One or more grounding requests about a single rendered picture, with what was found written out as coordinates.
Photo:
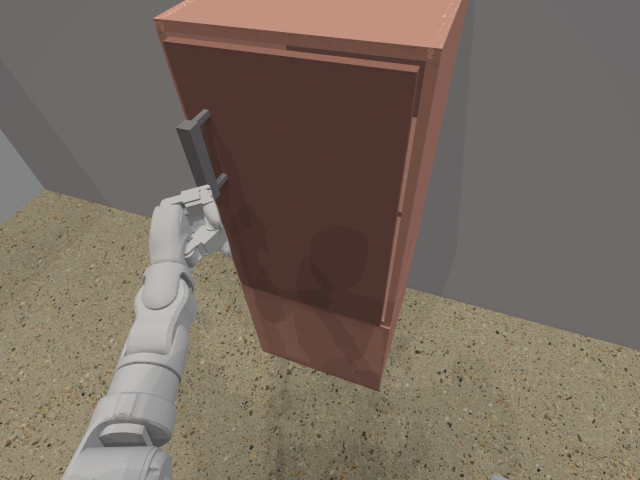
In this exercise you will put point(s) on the cupboard door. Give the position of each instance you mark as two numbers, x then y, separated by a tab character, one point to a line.
314	147

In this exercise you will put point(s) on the robot left forearm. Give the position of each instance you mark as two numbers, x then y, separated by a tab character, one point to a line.
139	407

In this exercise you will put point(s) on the left robot hand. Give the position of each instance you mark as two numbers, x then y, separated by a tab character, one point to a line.
170	230

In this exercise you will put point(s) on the handle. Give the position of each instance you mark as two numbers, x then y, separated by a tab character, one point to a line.
196	153

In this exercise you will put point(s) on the robot left upper arm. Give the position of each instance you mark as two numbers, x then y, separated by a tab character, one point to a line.
122	463

